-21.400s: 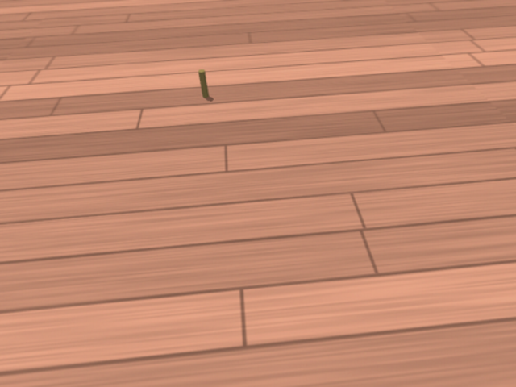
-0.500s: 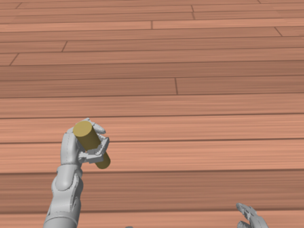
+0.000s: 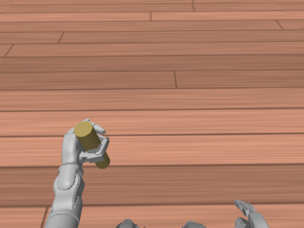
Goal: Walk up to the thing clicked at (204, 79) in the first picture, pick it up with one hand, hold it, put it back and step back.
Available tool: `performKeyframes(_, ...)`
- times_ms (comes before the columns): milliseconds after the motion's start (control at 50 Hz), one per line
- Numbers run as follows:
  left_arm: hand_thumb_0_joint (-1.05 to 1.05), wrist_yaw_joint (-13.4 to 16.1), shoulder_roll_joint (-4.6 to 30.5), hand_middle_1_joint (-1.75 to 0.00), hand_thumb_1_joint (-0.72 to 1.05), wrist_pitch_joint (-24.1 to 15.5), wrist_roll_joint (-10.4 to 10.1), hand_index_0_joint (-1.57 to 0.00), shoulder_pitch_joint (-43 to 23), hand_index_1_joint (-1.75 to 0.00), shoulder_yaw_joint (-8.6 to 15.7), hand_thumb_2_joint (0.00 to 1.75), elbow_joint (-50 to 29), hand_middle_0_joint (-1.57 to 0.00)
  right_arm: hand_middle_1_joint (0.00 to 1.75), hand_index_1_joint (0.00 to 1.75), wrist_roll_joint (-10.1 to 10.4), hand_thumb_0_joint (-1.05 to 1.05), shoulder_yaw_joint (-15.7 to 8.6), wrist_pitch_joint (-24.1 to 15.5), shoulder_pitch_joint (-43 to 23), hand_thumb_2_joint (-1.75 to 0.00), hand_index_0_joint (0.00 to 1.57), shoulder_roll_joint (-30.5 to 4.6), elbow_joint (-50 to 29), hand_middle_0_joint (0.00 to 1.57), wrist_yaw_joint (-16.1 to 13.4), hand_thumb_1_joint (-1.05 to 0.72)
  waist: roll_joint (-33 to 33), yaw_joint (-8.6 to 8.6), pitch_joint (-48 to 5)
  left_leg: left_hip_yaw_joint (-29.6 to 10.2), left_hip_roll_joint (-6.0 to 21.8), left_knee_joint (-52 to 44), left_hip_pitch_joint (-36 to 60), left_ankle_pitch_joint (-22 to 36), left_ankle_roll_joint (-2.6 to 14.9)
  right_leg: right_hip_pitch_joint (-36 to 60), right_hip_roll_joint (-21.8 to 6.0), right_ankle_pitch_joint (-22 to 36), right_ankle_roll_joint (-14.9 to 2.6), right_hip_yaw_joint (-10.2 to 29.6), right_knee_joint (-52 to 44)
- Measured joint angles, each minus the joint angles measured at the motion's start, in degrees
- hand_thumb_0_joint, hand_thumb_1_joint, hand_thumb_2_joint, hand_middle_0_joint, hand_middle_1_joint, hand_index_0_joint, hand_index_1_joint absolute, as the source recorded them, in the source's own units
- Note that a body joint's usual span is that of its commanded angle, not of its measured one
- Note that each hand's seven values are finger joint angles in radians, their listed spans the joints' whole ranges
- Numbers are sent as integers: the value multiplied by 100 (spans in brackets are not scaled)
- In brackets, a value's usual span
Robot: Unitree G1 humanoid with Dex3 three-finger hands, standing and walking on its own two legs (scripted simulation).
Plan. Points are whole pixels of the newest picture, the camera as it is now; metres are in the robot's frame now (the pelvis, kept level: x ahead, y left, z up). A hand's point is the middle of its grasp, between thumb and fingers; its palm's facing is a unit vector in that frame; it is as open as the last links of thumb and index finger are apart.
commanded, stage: crouch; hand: left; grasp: from the side
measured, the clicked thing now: (94, 148) +0.34 +0.18 +0.00
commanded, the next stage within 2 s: lower in 1.56 s
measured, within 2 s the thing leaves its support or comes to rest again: neither
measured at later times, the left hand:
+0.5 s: hand (109, 166) +0.36 +0.18 -0.22, palm faces +0.09 -1.00 -0.02, open 5.6 cm
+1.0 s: hand (116, 173) +0.40 +0.19 -0.41, palm faces +0.09 -1.00 -0.03, open 5.6 cm
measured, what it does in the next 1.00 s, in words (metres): lowers itself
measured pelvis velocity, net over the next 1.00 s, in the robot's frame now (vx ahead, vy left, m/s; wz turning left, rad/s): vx -0.08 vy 0.00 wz -0.08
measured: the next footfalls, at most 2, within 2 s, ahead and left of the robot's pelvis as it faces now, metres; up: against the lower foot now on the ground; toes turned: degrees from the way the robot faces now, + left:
none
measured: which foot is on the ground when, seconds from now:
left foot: down 0.00-1.00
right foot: down 0.00-1.00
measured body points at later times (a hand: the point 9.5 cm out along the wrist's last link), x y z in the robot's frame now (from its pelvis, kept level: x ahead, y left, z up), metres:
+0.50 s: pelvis -0.04 +0.00 -0.19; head +0.12 +0.02 +0.22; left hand +0.35 +0.23 -0.22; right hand +0.08 -0.27 -0.32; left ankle +0.02 +0.13 -0.70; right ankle +0.00 -0.13 -0.70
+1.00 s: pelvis -0.08 +0.00 -0.36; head +0.13 +0.03 +0.04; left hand +0.38 +0.24 -0.40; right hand -0.01 -0.28 -0.48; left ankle +0.02 +0.13 -0.70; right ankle +0.00 -0.13 -0.70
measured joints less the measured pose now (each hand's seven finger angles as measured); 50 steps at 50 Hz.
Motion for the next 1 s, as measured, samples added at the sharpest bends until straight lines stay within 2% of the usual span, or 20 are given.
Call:
performKeyframes(100, 2, -115, 19, -113, 12, -523, 38, -101, -356, -113, 230, 109, 626, -95, 30, 30, -78, 1, -52, -47, -65, -90, 20, -46, -30, 20, 125, -88, -62, -60, -87, -35, 18, 681, -907, -187, -13, -915, 9, -210, -23, -2, 713)
performKeyframes(220, 2, -362, 225, -113, 12, -1222, -4, -101, -778, -113, 528, 110, 1319, -96, 30, 30, -168, 1, -45, -99, -80, -90, 20, -166, -62, 20, 211, -88, -82, -204, -480, -134, 46, 2041, -2599, -617, -50, -2587, 25, -671, -29, -29, 2084)
performKeyframes(340, 2, -574, 409, -112, 12, -1624, -6, -101, -1188, -112, 716, 111, 1771, -96, 30, 30, -254, 1, -9, -60, -161, -90, 20, -254, 32, 20, 237, -89, -34, -279, -867, -238, 64, 3514, -4239, -1097, -62, -4196, 41, -1169, -45, -50, 3549)
performKeyframes(480, 2, -545, 492, -112, 12, -1764, -43, -101, -1640, -112, 1086, 111, 2080, -96, 30, 30, -355, 1, 54, 18, -407, -91, 20, -196, 87, 20, 322, -90, 21, -290, -962, -297, 81, 4802, -5699, -1384, -48, -5656, 69, -1466, -53, -25, 4849)
performKeyframes(600, 2, -599, 693, -112, 12, -1870, 116, -102, -2115, -112, 1269, 111, 2492, -96, 30, 30, -461, 1, 136, 9, -604, -91, 20, -120, 164, 20, 412, -90, -20, -343, -898, -353, 73, 5683, -6722, -1461, -53, -6677, 82, -1565, -53, -14, 5750)
performKeyframes(740, 2, -580, 994, -112, 12, -1932, 339, -102, -2662, -112, 1611, 111, 2996, -97, 30, 30, -575, 1, 253, 56, -671, -91, 20, -125, 225, 20, 504, -91, -82, -526, -764, -459, 48, 6677, -7724, -1501, -79, -7653, 95, -1630, -61, -35, 6745)
performKeyframes(1000, 2, -606, 1477, -112, 12, -1846, 489, -102, -3075, -112, 2037, 111, 3303, -96, 30, 30, -667, 1, 415, 195, -577, -91, 20, -253, 359, 20, 540, -91, -141, -787, -346, -638, 12, 7946, -8848, -1479, -91, -8720, 149, -1609, -21, -84, 7961)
